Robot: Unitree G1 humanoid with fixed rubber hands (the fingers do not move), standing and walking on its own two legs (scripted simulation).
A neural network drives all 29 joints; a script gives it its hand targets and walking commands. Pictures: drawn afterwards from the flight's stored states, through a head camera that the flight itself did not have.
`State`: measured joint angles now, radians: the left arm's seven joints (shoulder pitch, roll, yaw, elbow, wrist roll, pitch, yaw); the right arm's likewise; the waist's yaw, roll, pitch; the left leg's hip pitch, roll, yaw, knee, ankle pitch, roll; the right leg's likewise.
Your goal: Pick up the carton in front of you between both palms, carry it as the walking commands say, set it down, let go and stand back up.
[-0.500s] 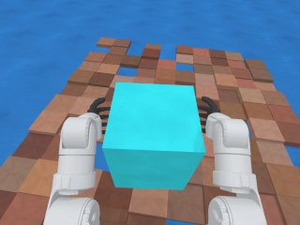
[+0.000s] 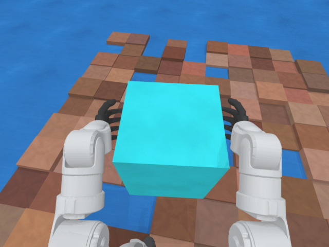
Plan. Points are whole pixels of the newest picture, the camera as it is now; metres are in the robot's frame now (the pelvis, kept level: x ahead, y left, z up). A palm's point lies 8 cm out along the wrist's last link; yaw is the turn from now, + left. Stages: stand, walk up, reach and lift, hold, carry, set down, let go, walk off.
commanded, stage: carry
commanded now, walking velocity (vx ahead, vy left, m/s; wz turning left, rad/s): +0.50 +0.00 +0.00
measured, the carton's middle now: (169, 145) +0.37 +0.00 +0.04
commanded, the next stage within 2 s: none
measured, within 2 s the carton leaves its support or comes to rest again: neither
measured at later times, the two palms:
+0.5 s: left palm (139, 26) +0.68 +0.10 +0.21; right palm (241, 27) +0.69 -0.20 +0.21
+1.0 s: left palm (137, 19) +0.95 +0.15 +0.11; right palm (208, 18) +0.96 -0.15 +0.12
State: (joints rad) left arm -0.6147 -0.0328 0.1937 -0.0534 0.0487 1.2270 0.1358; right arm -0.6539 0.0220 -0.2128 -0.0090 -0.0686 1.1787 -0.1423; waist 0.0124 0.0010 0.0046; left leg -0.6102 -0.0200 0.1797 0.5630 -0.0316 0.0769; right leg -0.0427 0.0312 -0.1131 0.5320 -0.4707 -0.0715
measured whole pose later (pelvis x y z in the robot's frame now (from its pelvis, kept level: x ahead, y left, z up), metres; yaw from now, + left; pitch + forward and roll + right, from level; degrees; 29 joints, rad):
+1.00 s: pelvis +0.59 -0.01 +0.02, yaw +0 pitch +5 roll -2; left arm -0.68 -0.02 0.20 0.19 0.08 1.24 0.13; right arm -0.70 0.03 -0.26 0.24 -0.13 1.18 -0.10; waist 0.02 0.00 -0.04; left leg -0.44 0.01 0.12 0.52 -0.13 0.07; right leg -0.39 0.00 -0.05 1.10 -0.52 0.00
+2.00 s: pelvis +1.15 +0.03 +0.01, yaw +1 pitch +5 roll -2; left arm -0.63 0.00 0.14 0.17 0.06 1.24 0.14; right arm -0.60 0.02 -0.20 0.17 -0.08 1.18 -0.13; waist -0.02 -0.01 -0.04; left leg -0.31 0.00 0.11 0.50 -0.27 0.09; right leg -0.72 -0.05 -0.06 1.33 -0.37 -0.02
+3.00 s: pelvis +1.77 +0.10 +0.00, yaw +2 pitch +6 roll -1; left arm -0.71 -0.02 0.21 0.13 0.09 1.32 0.14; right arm -0.68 0.03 -0.23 0.15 -0.08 1.25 -0.15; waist -0.06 -0.02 -0.06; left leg -0.16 -0.02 0.02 0.50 -0.45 0.05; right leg -0.85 -0.04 -0.09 1.08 -0.33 -0.05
